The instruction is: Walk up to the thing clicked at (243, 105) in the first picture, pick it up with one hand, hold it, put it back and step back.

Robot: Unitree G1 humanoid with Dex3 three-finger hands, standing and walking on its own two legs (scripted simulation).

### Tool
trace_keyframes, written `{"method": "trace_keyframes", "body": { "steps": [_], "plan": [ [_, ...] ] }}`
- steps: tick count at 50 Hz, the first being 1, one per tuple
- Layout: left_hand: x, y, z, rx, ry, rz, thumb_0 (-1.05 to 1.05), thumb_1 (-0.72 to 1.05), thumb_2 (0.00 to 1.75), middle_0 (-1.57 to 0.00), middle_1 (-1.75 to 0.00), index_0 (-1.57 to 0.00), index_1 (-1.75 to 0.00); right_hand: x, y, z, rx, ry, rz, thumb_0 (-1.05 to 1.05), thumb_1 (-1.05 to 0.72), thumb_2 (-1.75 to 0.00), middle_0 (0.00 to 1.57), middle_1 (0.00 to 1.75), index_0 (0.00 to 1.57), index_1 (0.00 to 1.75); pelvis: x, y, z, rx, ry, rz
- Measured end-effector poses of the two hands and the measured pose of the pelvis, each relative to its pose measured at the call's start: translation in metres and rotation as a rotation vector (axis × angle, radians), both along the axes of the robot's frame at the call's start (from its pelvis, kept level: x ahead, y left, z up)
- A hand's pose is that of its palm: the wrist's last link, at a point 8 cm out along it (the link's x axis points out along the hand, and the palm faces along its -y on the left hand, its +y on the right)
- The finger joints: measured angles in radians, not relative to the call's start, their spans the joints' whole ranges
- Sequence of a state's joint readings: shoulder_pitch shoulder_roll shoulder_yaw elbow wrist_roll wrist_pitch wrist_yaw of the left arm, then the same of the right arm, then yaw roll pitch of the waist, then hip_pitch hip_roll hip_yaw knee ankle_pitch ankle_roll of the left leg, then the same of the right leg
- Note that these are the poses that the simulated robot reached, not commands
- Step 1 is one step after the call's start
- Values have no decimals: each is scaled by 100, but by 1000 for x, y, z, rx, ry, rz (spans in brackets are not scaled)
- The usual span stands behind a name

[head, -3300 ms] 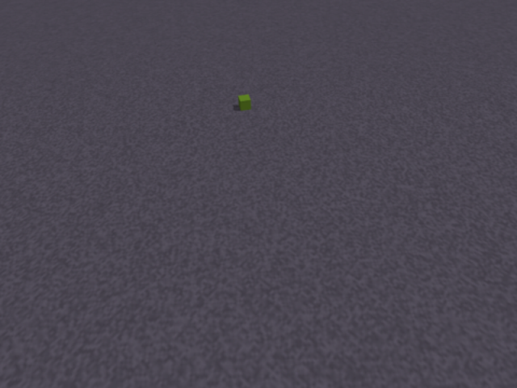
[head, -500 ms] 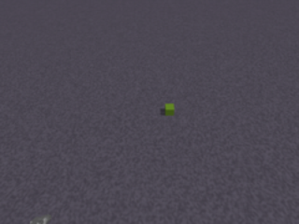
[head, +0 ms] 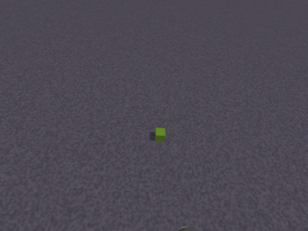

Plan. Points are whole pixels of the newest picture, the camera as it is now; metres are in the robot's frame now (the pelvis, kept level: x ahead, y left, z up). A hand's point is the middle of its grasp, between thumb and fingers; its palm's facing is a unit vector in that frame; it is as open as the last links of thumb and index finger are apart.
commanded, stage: walk up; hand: left
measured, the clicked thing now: (160, 134) +0.95 -0.08 -0.72
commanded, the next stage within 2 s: none
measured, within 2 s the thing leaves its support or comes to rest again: neither
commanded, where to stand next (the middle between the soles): +0.63 -0.31 m, yaw +6 degrees
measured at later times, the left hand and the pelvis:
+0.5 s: hand (112, 217) +0.21 +0.13 -0.13, palm faces +0.03 -0.93 -0.36, open 7.4 cm; pelvis +0.19 -0.15 +0.01, yaw +1 degrees
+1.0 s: hand (150, 151) +0.43 +0.02 -0.13, palm faces -0.01 -0.91 -0.42, open 7.4 cm; pelvis +0.36 -0.28 -0.02, yaw +2 degrees
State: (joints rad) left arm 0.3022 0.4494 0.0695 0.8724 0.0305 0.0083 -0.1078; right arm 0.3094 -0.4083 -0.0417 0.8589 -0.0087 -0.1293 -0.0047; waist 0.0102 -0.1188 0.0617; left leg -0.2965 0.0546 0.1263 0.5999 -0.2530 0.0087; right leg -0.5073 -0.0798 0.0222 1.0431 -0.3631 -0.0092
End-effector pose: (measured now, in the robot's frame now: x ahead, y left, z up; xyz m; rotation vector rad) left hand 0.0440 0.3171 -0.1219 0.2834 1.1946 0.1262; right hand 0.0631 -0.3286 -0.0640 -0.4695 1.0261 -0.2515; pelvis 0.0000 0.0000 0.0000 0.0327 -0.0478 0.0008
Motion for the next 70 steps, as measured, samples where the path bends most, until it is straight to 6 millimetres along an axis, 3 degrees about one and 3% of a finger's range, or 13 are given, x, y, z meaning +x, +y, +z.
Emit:
{"method": "trace_keyframes", "body": {
  "steps": [7, 13, 21, 27, 31, 35, 41, 47, 50, 57, 63, 67, 70],
  "plan": [
    [88, -38, 22, 42, -58, -38, 1, 91, 90, -21, -30, -20, -30, 16, -66, -12, 5, 84, -54, 1, -90, -90, 20, 30, 21, 30, 54, -50, 0, 0, 5, -9],
    [141, -80, 32, 127, -139, -10, 1, 91, 90, -20, -30, -20, -30, 66, -130, -46, 6, 144, -83, 1, -90, -90, 20, 30, 21, 30, 103, -104, -17, -21, 3, 4],
    [148, -129, 42, 107, -64, 55, 1, 91, 90, -21, -30, -20, -30, 168, -136, -33, 86, 92, 30, 1, -91, -90, 20, 30, 20, 29, 157, -139, 6, -31, 16, 15],
    [161, -150, 22, 59, 2, 96, 1, 90, 90, -21, -30, -21, -30, 231, -137, -22, 82, 83, 90, 1, -91, -90, 20, 30, 21, 30, 204, -156, 5, -42, 15, 34],
    [187, -161, -1, 31, 38, 91, 1, 90, 90, -21, -30, -20, -30, 267, -147, -23, 37, 24, 90, 1, -91, -90, 20, 30, 21, 30, 236, -160, -9, -23, 5, 39],
    [231, -179, -5, 15, 41, 43, 1, 91, 90, -21, -30, -20, -30, 279, -167, -12, 18, -11, 30, 1, -91, -90, 20, 30, 21, 30, 259, -174, -6, -8, -8, 30],
    [304, -204, 9, 16, -37, -5, 1, 91, 90, -21, -30, -20, -30, 283, -212, -5, -6, 47, -4, 1, -90, -90, 20, 30, 21, 30, 293, -206, 0, -2, -8, 17],
    [364, -235, 25, 89, -84, -20, 1, 91, 90, -21, -30, -20, -30, 305, -278, -27, -1, 105, -45, 1, -90, -90, 20, 30, 21, 30, 338, -255, -11, -7, 1, 15],
    [377, -251, 27, 138, -116, 7, 1, 91, 90, -21, -30, -20, -30, 329, -305, -45, -5, 142, -53, 1, -90, -90, 20, 30, 21, 30, 358, -279, -20, -31, 0, 25],
    [373, -291, 38, 125, -42, 89, 1, 91, 90, -21, -30, -20, -30, 408, -307, -39, 69, 121, 34, 1, -91, -90, 20, 29, 20, 29, 399, -304, 0, -36, 11, 42],
    [376, -311, 26, 80, 40, 131, 1, 90, 90, -21, -30, -21, -30, 470, -296, -28, 101, 117, 109, 1, -91, -90, 20, 30, 21, 30, 440, -316, 6, -41, 20, 60],
    [394, -315, 7, 47, 77, 139, 1, 90, 90, -21, -30, -21, -30, 512, -292, -26, 81, 73, 134, 1, -91, -90, 20, 30, 21, 30, 472, -314, -3, -35, 19, 75],
    [421, -323, -1, 33, 91, 127, 1, 91, 90, -21, -30, -20, -30, 533, -295, -23, 67, 23, 117, 1, -91, -90, 20, 30, 21, 30, 490, -315, -6, -22, 8, 81]
  ]
}}
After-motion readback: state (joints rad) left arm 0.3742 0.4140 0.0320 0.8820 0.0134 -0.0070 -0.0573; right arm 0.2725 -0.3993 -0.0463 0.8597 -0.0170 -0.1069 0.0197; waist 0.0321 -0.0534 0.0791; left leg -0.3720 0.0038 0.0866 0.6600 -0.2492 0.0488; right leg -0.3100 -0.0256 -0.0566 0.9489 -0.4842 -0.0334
